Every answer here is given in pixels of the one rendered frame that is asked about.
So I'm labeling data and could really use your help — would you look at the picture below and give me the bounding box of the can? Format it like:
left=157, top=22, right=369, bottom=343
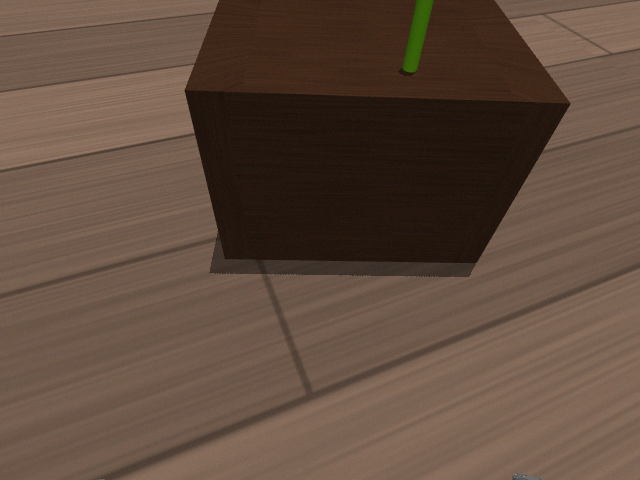
left=402, top=0, right=434, bottom=73

